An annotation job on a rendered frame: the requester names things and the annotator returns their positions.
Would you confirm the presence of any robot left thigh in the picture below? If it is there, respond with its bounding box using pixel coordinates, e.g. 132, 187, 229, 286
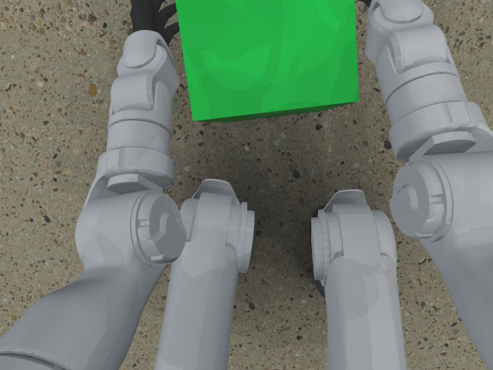
154, 192, 255, 370

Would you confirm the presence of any robot right upper arm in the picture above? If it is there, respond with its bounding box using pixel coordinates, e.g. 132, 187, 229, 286
389, 151, 493, 370

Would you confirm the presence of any robot left shin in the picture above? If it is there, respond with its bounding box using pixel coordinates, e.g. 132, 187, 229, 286
179, 179, 240, 240

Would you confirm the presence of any carton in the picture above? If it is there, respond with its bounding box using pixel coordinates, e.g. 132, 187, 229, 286
176, 0, 359, 123

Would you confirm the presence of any robot left upper arm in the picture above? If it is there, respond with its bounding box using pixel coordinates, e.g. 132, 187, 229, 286
0, 190, 186, 370

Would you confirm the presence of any left robot forearm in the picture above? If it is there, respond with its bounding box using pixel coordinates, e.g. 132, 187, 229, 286
75, 30, 179, 245

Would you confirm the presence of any right robot forearm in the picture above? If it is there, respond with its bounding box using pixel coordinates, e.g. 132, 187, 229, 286
364, 0, 493, 163

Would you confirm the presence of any robot left hand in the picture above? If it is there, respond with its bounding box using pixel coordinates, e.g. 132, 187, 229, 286
130, 0, 179, 47

